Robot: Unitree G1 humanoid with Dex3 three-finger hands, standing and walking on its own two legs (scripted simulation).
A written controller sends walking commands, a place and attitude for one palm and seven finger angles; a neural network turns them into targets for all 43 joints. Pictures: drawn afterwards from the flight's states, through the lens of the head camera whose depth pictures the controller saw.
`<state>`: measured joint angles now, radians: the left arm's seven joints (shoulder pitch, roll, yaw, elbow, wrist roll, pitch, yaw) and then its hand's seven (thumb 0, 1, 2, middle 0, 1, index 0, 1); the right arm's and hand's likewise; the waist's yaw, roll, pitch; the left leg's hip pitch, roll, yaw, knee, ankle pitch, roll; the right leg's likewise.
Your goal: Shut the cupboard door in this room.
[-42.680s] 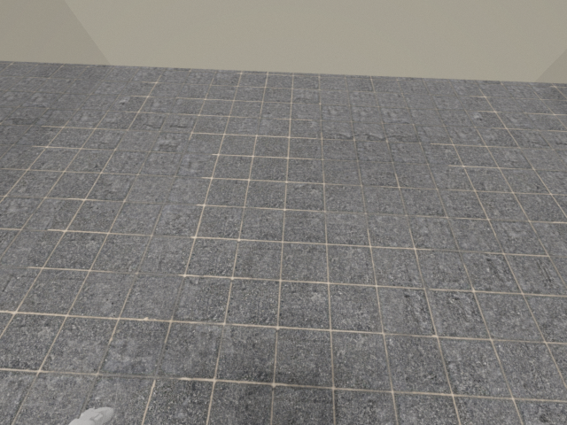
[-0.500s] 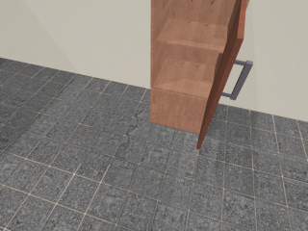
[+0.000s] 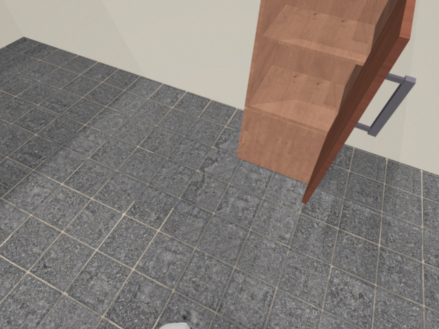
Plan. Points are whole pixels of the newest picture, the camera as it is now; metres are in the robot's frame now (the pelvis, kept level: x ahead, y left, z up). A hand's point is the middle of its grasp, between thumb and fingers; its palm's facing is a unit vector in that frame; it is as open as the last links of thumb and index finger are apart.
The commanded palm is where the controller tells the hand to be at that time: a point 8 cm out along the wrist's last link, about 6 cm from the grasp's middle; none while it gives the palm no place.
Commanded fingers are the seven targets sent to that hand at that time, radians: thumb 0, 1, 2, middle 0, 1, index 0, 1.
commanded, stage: turn or walk to find it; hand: left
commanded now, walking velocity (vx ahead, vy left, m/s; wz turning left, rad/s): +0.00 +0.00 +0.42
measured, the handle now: (380, 105) +0.58 -0.33 +0.08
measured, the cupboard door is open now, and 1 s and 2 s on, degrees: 87 87 88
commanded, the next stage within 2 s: stand and wait in 0.28 s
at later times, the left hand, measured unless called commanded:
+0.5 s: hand out of the picture +0.02 +0.12 -0.13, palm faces +0.17 -0.95 -0.25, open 7.3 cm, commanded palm none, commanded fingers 0.00 0.90 0.90 -0.20 -0.30 -0.20 -0.30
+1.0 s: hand out of the picture +0.08 +0.16 -0.16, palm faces +0.05 -0.99 -0.15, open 7.4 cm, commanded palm none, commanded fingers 0.00 0.90 0.90 -0.20 -0.30 -0.20 -0.30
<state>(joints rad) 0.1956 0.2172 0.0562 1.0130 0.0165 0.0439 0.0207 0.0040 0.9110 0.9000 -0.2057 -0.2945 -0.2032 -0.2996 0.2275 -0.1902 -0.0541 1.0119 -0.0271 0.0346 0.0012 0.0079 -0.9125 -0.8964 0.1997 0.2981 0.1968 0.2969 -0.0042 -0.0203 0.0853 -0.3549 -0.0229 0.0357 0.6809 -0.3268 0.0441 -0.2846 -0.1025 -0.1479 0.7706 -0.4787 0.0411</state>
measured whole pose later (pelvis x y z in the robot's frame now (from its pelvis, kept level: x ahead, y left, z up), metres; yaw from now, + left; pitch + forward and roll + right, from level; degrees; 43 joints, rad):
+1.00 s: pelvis +0.16 -0.02 +0.01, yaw -5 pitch +1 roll -1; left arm 0.41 0.17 0.07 1.14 0.03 0.00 -0.02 0.01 0.91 0.90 -0.21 -0.29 -0.20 -0.30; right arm 0.09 -0.12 -0.03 0.94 -0.03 -0.08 -0.01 0.00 -0.91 -0.90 0.20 0.30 0.20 0.30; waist 0.07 -0.03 0.07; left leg -0.25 0.05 0.16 0.56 -0.33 0.03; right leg -0.39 -0.03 -0.01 1.16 -0.42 -0.01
